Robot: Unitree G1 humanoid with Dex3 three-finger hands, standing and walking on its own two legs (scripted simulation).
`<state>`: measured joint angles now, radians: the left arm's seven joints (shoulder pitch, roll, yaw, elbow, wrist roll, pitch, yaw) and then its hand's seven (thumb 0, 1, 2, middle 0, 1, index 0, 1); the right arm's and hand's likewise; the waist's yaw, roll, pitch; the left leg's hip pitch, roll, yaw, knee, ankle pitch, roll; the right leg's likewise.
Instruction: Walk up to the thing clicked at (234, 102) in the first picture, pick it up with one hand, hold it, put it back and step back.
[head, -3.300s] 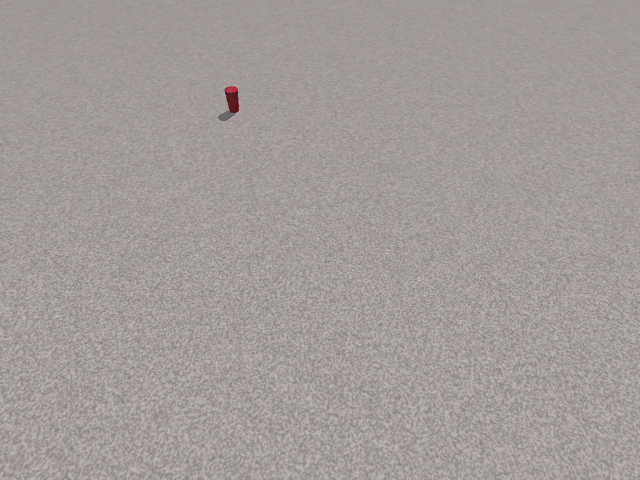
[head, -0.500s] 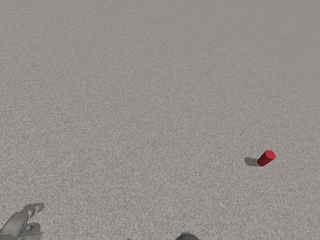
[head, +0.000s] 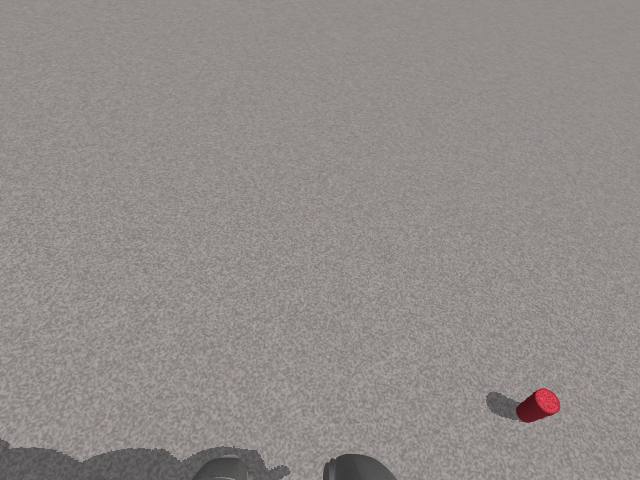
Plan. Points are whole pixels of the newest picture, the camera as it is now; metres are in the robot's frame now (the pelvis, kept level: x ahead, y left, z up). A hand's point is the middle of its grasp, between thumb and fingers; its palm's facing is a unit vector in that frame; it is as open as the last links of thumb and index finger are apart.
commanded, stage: walk up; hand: left
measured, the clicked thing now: (535, 407) +0.47 -0.70 -0.68
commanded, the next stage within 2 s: none
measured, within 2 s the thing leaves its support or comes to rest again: neither
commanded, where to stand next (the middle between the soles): +0.26 -1.14 m, yaw +24 degrees
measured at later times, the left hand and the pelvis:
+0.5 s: hand out of the picture +0.02 +0.01 -0.12, palm faces +0.18 -0.91 -0.38, open 7.4 cm; pelvis +0.06 -0.28 +0.02, yaw +11 degrees
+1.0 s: hand out of the picture +0.17 -0.21 -0.15, palm faces +0.16 -0.90 -0.40, open 7.3 cm; pelvis +0.11 -0.53 -0.03, yaw +16 degrees
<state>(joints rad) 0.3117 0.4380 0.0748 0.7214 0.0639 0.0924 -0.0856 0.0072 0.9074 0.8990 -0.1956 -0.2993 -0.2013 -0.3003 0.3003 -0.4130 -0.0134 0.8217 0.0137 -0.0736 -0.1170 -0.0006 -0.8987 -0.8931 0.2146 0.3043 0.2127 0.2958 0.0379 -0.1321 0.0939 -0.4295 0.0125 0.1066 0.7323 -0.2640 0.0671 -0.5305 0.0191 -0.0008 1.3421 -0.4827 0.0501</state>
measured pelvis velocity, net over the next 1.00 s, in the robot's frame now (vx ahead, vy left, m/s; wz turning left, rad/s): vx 0.11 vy -0.53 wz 0.28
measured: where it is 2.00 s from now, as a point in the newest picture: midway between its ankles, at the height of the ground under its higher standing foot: outside the picture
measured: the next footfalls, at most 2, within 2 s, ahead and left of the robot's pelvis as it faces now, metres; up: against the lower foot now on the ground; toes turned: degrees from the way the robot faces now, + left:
right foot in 0.24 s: +0.12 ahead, -0.36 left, +0.00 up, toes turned +4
left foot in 0.58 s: +0.15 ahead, -0.22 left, +0.00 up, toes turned +17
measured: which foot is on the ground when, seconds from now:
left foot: down 0.00-0.26, up 0.28-0.56, down 0.58-0.98, up 1.00-1.00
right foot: up 0.00-0.22, down 0.24-0.60, up 0.62-0.94, down 0.96-1.00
